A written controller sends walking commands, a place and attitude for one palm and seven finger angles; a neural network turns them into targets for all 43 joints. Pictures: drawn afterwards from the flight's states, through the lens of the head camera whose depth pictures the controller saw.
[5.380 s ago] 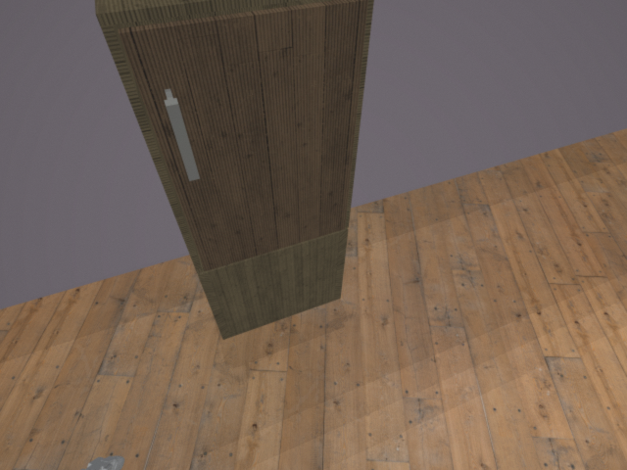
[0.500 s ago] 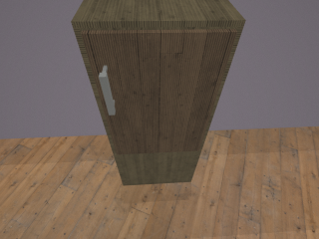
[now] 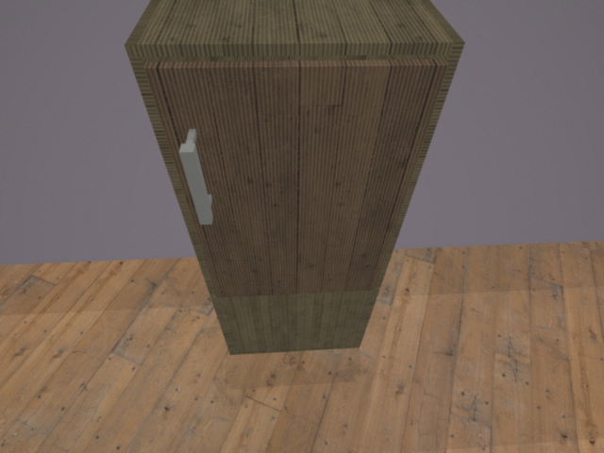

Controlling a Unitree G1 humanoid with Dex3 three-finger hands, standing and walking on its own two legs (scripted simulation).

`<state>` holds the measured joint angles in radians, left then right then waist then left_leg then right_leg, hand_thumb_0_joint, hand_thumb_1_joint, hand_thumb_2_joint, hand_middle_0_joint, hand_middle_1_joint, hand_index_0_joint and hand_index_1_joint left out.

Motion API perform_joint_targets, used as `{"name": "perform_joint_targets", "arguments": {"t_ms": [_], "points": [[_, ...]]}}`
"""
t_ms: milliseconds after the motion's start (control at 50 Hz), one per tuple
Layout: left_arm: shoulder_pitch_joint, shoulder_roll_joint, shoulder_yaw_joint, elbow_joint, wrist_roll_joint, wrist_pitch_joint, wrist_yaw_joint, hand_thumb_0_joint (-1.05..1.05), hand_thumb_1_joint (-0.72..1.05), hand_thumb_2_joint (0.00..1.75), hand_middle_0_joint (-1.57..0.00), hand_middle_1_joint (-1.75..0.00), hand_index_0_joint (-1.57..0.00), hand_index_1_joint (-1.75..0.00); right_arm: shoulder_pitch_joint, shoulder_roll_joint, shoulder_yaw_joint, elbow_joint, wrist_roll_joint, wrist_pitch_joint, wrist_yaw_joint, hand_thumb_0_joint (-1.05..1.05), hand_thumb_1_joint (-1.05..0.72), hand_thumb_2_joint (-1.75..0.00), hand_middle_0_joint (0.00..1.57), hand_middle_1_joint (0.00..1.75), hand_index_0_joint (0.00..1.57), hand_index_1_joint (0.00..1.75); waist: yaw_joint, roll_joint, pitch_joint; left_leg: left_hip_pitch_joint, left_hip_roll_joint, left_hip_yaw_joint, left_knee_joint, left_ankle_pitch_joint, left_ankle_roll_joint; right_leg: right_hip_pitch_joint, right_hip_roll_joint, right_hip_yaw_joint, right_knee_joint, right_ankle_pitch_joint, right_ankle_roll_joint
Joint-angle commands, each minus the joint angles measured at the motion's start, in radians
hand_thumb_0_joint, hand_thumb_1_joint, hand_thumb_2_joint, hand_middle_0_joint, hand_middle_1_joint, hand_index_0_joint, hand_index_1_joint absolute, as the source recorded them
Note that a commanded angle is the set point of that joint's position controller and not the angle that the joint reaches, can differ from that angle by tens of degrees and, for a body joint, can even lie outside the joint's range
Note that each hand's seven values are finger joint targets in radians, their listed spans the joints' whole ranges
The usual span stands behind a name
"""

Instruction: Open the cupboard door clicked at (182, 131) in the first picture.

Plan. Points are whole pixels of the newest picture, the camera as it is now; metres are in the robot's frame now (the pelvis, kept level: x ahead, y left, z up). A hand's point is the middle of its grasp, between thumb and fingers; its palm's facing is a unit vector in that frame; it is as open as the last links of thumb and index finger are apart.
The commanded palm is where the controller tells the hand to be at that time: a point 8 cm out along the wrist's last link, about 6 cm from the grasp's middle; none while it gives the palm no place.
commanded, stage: look again from close up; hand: left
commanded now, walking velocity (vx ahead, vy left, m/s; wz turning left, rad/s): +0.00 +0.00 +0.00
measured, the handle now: (199, 179) +0.49 +0.20 +0.08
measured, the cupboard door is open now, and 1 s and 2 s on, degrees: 0 0 0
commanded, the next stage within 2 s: shuffle to correct the standing spot in 0.06 s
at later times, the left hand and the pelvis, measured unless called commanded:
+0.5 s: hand out of the picture -0.01 +0.18 -0.18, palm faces +0.06 -0.97 -0.24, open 7.3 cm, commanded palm none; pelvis -0.02 -0.02 +0.00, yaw +3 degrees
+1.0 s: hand out of the picture -0.07 +0.15 -0.19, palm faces +0.14 -0.98 -0.14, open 7.3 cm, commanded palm none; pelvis -0.01 +0.00 +0.00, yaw +4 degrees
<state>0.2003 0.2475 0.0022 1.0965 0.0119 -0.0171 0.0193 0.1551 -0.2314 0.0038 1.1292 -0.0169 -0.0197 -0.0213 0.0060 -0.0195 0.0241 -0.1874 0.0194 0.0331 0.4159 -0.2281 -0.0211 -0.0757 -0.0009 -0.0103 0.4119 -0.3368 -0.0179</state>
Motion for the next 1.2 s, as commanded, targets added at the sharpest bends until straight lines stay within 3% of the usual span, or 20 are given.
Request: {"name": "perform_joint_targets", "arguments": {"t_ms": [0,120,280,400,440,460,500,520,580,640,700,740,800,880,960,1180], "points": [[0.031,0.151,0.033,-0.037,0.004,-0.013,0.011,0.00,0.90,0.90,-0.20,-0.30,-0.20,-0.30,0.007,-0.140,-0.022,-0.041,0.006,-0.016,-0.011,0.00,-0.90,-0.90,0.20,0.30,0.20,0.30,0.003,0.002,-0.036,0.083,0.095,-0.065,-0.023,0.325,0.046,-0.045,-0.116,0.061,-0.055,0.421,-0.008],[0.045,0.145,0.033,-0.031,0.003,-0.014,0.012,0.00,0.90,0.90,-0.20,-0.30,-0.20,-0.30,0.010,-0.139,-0.024,-0.038,0.006,-0.016,-0.013,0.00,-0.90,-0.90,0.20,0.30,0.20,0.30,0.005,0.005,-0.045,0.095,0.096,-0.061,-0.021,0.329,0.044,-0.046,-0.118,0.064,-0.061,0.433,-0.008],[0.091,0.108,0.031,-0.030,0.002,0.001,0.015,0.00,0.90,0.90,-0.20,-0.30,-0.20,-0.30,0.029,-0.121,-0.030,-0.039,0.003,-0.006,-0.017,0.00,-0.90,-0.90,0.20,0.30,0.20,0.30,-0.001,0.015,-0.023,0.084,0.115,-0.095,-0.013,0.410,0.049,-0.071,-0.101,0.007,-0.044,0.352,0.008],[0.137,0.074,0.040,-0.071,0.010,0.029,0.013,0.00,0.90,0.90,-0.20,-0.30,-0.20,-0.30,0.085,-0.126,-0.055,-0.056,-0.002,0.014,-0.025,0.00,-0.90,-0.90,0.20,0.30,0.20,0.30,-0.008,0.077,-0.034,0.050,0.169,-0.160,0.007,0.486,0.089,-0.124,-0.061,-0.041,0.062,0.230,0.007],[0.161,0.063,0.041,-0.074,0.010,0.026,0.012,0.00,0.90,0.90,-0.20,-0.30,-0.20,-0.30,0.067,-0.120,-0.054,-0.066,-0.002,0.015,-0.024,0.00,-0.90,-0.90,0.20,0.30,0.20,0.30,0.010,0.084,-0.039,-0.007,0.153,-0.157,0.018,0.371,0.090,-0.100,-0.070,-0.017,0.029,0.190,0.003],[0.167,0.065,0.041,-0.070,0.010,0.021,0.012,0.00,0.90,0.90,-0.20,-0.30,-0.20,-0.30,0.055,-0.098,-0.050,-0.072,-0.002,0.015,-0.021,0.00,-0.90,-0.90,0.20,0.30,0.20,0.30,0.012,0.051,-0.034,-0.037,0.120,-0.124,0.041,0.274,0.070,-0.085,-0.089,0.008,-0.013,0.205,-0.003],[0.162,0.073,0.037,-0.055,0.007,0.009,0.013,0.00,0.90,0.90,-0.20,-0.30,-0.20,-0.30,0.051,-0.030,-0.031,-0.069,0.000,0.020,-0.015,0.00,-0.90,-0.90,0.20,0.30,0.20,0.30,0.006,-0.070,-0.009,-0.074,0.051,-0.047,0.088,0.085,0.027,-0.083,-0.152,0.067,-0.099,0.207,-0.012],[0.155,0.074,0.033,-0.049,0.003,0.003,0.015,0.00,0.90,0.90,-0.20,-0.30,-0.20,-0.30,0.046,-0.021,-0.025,-0.068,-0.001,0.023,-0.011,0.00,-0.90,-0.90,0.20,0.30,0.20,0.30,0.004,-0.084,0.017,-0.086,0.038,-0.028,0.105,0.014,0.014,-0.103,-0.181,0.097,-0.128,0.198,-0.022],[0.158,0.060,0.028,-0.034,0.003,-0.005,0.013,0.00,0.90,0.90,-0.20,-0.30,-0.20,-0.30,0.059,-0.002,-0.019,-0.048,-0.003,0.022,-0.006,0.00,-0.90,-0.90,0.20,0.30,0.20,0.30,0.006,-0.074,0.082,-0.102,0.040,-0.017,0.141,-0.049,0.010,-0.139,-0.206,0.125,-0.159,0.161,-0.050],[0.201,0.051,0.030,-0.016,0.004,-0.008,0.014,0.00,0.90,0.90,-0.20,-0.30,-0.20,-0.30,0.068,0.006,-0.018,-0.041,-0.001,0.017,-0.007,0.00,-0.90,-0.90,0.20,0.30,0.20,0.30,0.021,-0.057,0.115,-0.139,0.044,0.001,0.180,-0.076,0.012,-0.110,-0.221,0.133,-0.142,0.257,-0.070],[0.208,0.044,0.032,-0.007,0.005,-0.009,0.017,0.00,0.90,0.90,-0.20,-0.30,-0.20,-0.30,0.097,0.016,-0.020,-0.031,0.003,0.012,-0.010,0.00,-0.90,-0.90,0.20,0.30,0.20,0.30,0.011,-0.041,0.122,-0.092,0.059,0.009,0.148,0.003,0.015,-0.123,-0.214,0.090,-0.097,0.356,-0.081],[0.205,0.031,0.031,-0.003,0.004,-0.007,0.018,0.00,0.90,0.90,-0.20,-0.30,-0.20,-0.30,0.125,0.017,-0.020,-0.021,0.006,0.008,-0.011,0.00,-0.90,-0.90,0.20,0.30,0.20,0.30,0.001,-0.007,0.108,-0.016,0.065,-0.004,0.088,0.149,0.020,-0.159,-0.164,0.042,-0.057,0.345,-0.048],[0.220,0.006,0.028,0.012,0.002,-0.002,0.020,0.00,0.90,0.90,-0.20,-0.30,-0.20,-0.30,0.148,0.004,-0.022,-0.002,0.010,-0.004,-0.019,0.00,-0.90,-0.90,0.20,0.30,0.20,0.30,0.010,0.045,0.076,0.023,0.092,-0.038,0.059,0.297,0.040,-0.130,-0.110,-0.006,-0.029,0.286,-0.006],[0.231,-0.010,0.022,0.028,0.001,-0.003,0.021,0.00,0.90,0.90,-0.20,-0.30,-0.20,-0.30,0.143,-0.003,-0.022,-0.007,0.011,-0.008,-0.023,0.00,-0.90,-0.90,0.20,0.30,0.20,0.30,0.011,0.019,0.035,0.031,0.094,-0.052,0.036,0.308,0.046,-0.096,-0.113,-0.015,-0.045,0.265,0.001],[0.221,-0.014,0.021,0.030,0.002,-0.001,0.021,0.00,0.90,0.90,-0.20,-0.30,-0.20,-0.30,0.143,-0.003,-0.020,-0.003,0.009,-0.012,-0.024,0.00,-0.90,-0.90,0.20,0.30,0.20,0.30,0.013,0.040,0.026,0.029,0.093,-0.060,0.008,0.309,0.051,-0.073,-0.113,-0.024,-0.055,0.234,0.003],[0.172,0.011,0.020,0.021,0.002,0.000,0.018,0.00,0.90,0.90,-0.20,-0.30,-0.20,-0.30,0.131,-0.022,-0.018,-0.002,0.006,-0.014,-0.019,0.00,-0.90,-0.90,0.20,0.30,0.20,0.30,0.015,0.023,0.020,0.023,0.087,-0.078,-0.037,0.280,0.052,-0.053,-0.124,-0.029,-0.078,0.207,0.006]]}}
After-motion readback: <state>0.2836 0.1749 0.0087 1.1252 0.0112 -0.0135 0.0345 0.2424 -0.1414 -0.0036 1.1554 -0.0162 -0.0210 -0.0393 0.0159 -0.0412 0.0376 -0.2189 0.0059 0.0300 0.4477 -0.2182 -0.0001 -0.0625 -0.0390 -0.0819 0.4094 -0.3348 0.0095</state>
